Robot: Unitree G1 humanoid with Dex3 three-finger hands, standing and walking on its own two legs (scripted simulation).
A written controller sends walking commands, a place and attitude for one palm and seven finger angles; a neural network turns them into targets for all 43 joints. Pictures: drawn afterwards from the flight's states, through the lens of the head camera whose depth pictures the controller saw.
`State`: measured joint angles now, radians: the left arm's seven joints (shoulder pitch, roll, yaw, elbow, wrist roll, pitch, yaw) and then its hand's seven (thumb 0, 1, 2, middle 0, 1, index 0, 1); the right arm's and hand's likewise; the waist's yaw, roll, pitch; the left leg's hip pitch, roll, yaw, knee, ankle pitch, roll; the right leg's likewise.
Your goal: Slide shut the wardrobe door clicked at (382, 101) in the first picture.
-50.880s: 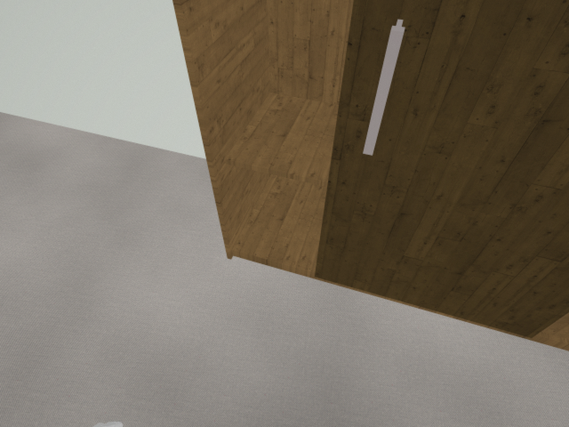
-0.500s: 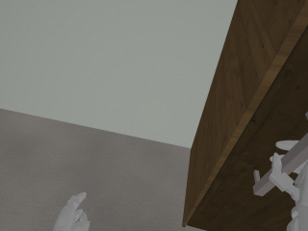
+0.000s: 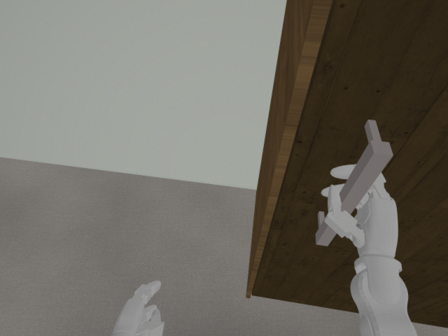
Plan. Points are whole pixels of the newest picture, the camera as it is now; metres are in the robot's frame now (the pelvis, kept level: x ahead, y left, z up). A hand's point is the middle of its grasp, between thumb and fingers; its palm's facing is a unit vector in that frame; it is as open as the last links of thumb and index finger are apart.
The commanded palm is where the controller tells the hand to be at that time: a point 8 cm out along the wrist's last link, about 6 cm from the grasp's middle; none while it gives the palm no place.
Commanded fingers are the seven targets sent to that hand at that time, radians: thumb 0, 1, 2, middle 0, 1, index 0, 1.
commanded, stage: stop walking and hold the door there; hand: right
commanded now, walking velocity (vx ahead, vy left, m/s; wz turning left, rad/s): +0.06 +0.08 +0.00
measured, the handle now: (342, 193) +0.33 -0.18 +0.10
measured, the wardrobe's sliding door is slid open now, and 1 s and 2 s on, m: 0.00 0.00 0.00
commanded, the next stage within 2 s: loosen the grip on the handle in 0.60 s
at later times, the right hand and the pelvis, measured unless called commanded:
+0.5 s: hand (332, 212) +0.29 -0.15 +0.11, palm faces +0.23 +0.96 -0.16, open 5.8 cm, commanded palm +0.25 -0.18 +0.10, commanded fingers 0.00 -0.90 -0.90 0.45 1.40 0.45 1.40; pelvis +0.00 +0.02 +0.00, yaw +2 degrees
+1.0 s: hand (346, 218) +0.27 -0.17 +0.11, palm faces +0.31 +0.94 -0.13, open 11.1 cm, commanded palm +0.24 -0.20 +0.11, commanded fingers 0.00 0.55 -0.20 0.37 1.30 0.37 1.30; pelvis -0.04 +0.04 -0.02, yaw +0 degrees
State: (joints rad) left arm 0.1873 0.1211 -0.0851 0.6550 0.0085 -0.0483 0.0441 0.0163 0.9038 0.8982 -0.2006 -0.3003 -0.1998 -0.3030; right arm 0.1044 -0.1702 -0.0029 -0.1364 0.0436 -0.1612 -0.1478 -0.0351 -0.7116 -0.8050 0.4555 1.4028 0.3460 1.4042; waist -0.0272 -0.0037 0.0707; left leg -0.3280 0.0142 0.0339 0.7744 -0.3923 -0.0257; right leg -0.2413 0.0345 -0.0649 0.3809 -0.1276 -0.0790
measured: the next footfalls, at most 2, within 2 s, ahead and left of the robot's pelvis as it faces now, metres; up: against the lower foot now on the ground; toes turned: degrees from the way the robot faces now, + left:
left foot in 0.14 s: +0.01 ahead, +0.12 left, +0.00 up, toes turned +2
